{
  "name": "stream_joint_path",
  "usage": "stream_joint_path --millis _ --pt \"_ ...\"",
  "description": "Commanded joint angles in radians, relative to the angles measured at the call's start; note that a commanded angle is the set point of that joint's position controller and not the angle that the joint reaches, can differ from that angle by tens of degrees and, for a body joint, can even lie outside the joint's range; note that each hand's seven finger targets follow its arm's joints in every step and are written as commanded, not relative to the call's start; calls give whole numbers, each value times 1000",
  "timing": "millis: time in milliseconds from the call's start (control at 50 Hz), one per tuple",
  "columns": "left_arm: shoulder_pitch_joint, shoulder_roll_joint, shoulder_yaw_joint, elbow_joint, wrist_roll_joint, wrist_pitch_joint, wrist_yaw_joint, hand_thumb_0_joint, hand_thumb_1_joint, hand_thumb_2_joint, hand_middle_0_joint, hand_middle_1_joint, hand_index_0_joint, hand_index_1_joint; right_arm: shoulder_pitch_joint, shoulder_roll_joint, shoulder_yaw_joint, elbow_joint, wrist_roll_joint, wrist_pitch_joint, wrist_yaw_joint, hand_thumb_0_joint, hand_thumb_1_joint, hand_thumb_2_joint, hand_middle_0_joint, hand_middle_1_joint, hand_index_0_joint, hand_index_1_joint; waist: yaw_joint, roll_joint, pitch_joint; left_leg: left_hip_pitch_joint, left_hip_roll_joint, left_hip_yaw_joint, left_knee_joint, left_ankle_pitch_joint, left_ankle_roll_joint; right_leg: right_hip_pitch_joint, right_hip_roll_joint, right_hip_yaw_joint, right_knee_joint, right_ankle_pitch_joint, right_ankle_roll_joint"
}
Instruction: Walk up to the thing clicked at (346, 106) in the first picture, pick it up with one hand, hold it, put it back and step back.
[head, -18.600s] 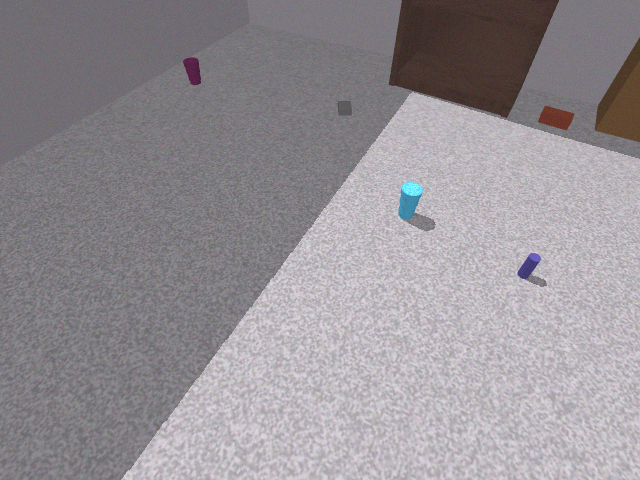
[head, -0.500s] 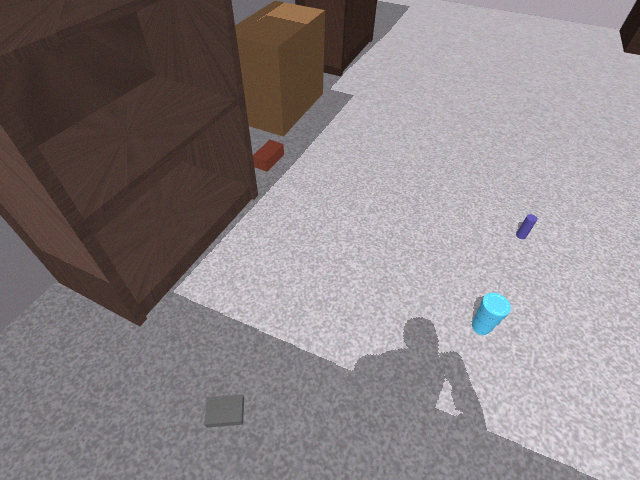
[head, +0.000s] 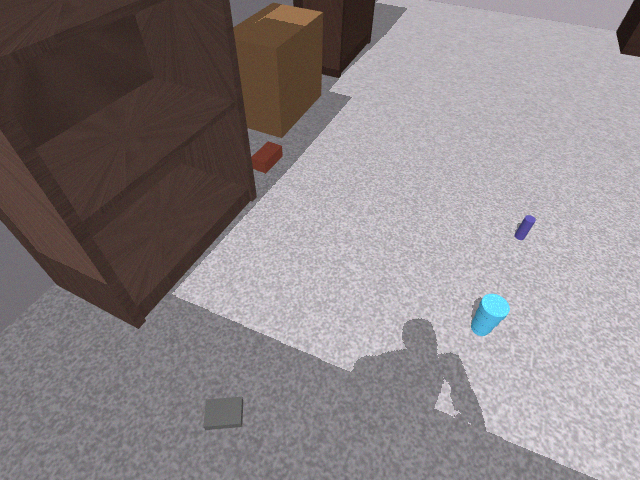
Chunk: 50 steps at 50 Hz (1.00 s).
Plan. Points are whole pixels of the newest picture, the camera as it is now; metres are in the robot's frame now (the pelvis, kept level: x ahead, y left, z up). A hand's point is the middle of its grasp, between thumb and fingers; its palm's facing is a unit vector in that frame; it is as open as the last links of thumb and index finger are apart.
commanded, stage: stand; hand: left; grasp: from above
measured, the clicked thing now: (224, 413) +0.44 +0.27 -0.77
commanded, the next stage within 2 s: rise first in 0.46 s
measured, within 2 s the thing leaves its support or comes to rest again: neither
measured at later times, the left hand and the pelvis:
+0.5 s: hand out of the picture +0.08 +0.25 -0.16, palm faces -0.04 -0.94 -0.35, open 7.4 cm; pelvis +0.01 +0.00 +0.00, yaw +0 degrees
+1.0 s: hand out of the picture +0.14 +0.26 -0.19, palm faces -0.09 -0.91 -0.41, open 12.2 cm; pelvis -0.01 +0.01 -0.04, yaw +0 degrees
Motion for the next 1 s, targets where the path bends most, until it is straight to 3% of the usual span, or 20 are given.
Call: stream_joint_path --millis 0,220,340,400,520,540,560,580,600,620,640,660,680,720,780,840,860,880,940,980 --pt "-15 214 43 -49 -3 -19 10 0 900 900 -200 -300 -200 -301 -34 -212 -44 -49 -1 -20 -14 0 -900 -900 200 300 200 300 4 5 -54 33 105 -89 -46 99 36 -44 -113 80 -60 89 -31" --pt "-13 217 46 -52 -5 -19 12 0 900 900 -200 -300 -200 -301 -29 -213 -43 -50 0 -23 -17 0 -900 -900 200 300 200 300 4 11 -93 67 110 -82 -21 226 37 -9 -117 75 -28 217 -34" --pt "-18 215 47 -51 -6 -16 12 0 900 900 -200 -300 -200 -301 -29 -213 -41 -52 -1 -21 -20 0 -900 -900 200 300 200 300 4 10 -86 63 109 -76 -22 204 35 -12 -120 82 -35 203 -34" --pt "-12 212 46 -51 -5 -18 14 0 900 900 -200 -300 -200 -301 -35 -216 -44 -56 1 -22 -20 0 -900 -900 200 300 200 300 5 0 -94 81 115 -77 -9 260 36 0 -120 74 -25 260 -33" --pt "-15 215 48 -55 -5 -19 15 0 900 900 -200 -300 -200 -301 -36 -211 -43 -61 -1 -17 -19 0 -900 -900 200 300 200 300 3 -4 -86 71 110 -73 -12 199 38 -9 -120 77 -43 221 -30" --pt "-18 220 49 -56 -4 -20 15 0 862 861 -222 -376 -228 -368 -30 -207 -43 -61 -1 -17 -18 0 -904 -900 197 298 198 298 -1 -13 -88 67 110 -75 -13 211 35 -4 -120 76 -41 238 -32" --pt "-369 54 56 -407 -51 -111 26 0 782 890 -300 -442 -267 -448 -12 -53 -10 -331 64 -62 -37 0 -977 -916 200 300 200 300 -113 56 -44 -66 -34 56 58 50 30 -230 2 3 38 162 -14" --pt "-471 90 64 -330 -49 -96 30 0 702 905 -261 -522 -230 -528 38 -78 -11 -277 67 -60 -45 0 -921 -903 199 300 199 300 -85 15 -69 -59 -31 47 68 30 33 -187 3 -10 48 124 -13" --pt "-311 212 141 -189 -17 -66 32 0 622 905 -242 -597 -219 -608 78 -110 -34 -281 66 -50 -56 0 -916 -903 199 300 200 300 -52 -19 -46 -95 -23 44 84 16 33 -197 12 -20 59 91 -18" --pt "-239 218 155 -75 8 -37 19 0 542 886 -218 -653 -206 -665 93 -116 -49 -293 59 -43 -55 0 -885 -893 199 300 200 300 -48 -35 -75 -129 -30 41 126 17 35 -216 13 -22 87 78 -21" --pt "-311 232 163 -93 30 -33 3 0 462 874 -205 -721 -206 -720 91 -107 -55 -329 54 -45 -55 0 -885 -892 200 300 200 300 -40 -49 -89 -161 -31 39 160 24 40 -238 11 -21 120 85 -22" --pt "-319 236 175 -114 65 -42 -10 0 382 866 -206 -768 -211 -763 101 -99 -69 -353 37 -51 -53 0 -880 -892 199 300 200 300 -29 -50 -188 -165 -34 38 210 55 41 -234 8 -14 168 120 -20" --pt "-172 237 210 -41 97 -27 -16 0 302 854 -198 -835 -212 -820 135 -100 -84 -363 30 -51 -49 0 -882 -891 200 300 200 300 3 -26 -246 -191 -44 37 240 95 35 -225 5 -15 208 151 -24" --pt "-86 219 224 -127 119 -7 -19 0 142 862 -170 -900 -192 -877 136 -99 -94 -436 30 -52 -37 0 -885 -891 200 300 200 300 40 55 -319 -189 -46 34 272 141 23 -222 15 -18 262 161 -35" --pt "-83 158 191 -211 137 59 -8 0 -98 868 -166 -942 -182 -926 122 -87 -98 -502 40 -49 -33 0 -863 -886 201 300 201 300 15 37 -296 -207 -40 23 270 132 21 -260 26 -28 264 137 -34" --pt "-89 180 216 -279 151 113 6 0 -338 898 -156 -967 -159 -964 94 -72 -92 -558 39 -54 -24 0 -861 -887 201 300 201 300 13 11 -264 -305 -34 18 333 53 24 -336 29 -33 313 53 -29" --pt "-90 166 204 -309 155 120 8 0 -418 912 -160 -963 -156 -966 97 -68 -91 -570 38 -58 -23 0 -872 -890 201 300 201 300 6 27 -261 -324 -33 21 353 27 23 -373 29 -29 335 28 -30" --pt "-57 163 211 -294 161 131 10 0 -463 921 -146 -991 -145 -992 114 -65 -93 -566 37 -61 -22 0 -882 -893 201 300 201 300 0 10 -258 -347 -31 21 376 -2 25 -399 29 -30 356 0 -29" --pt "-97 171 217 -461 173 124 14 0 -493 923 -162 -979 -155 -986 129 -56 -100 -597 31 -82 -23 0 -890 -895 201 300 201 300 -4 50 -310 -390 -22 14 451 -25 24 -482 30 -27 440 -24 -28" --pt "-65 164 217 -490 180 128 16 0 -524 942 -168 -970 -153 -985 127 -51 -100 -613 29 -95 -27 0 -902 -899 201 300 200 300 -21 33 -314 -425 -20 10 488 -43 25 -524 28 -25 476 -36 -26"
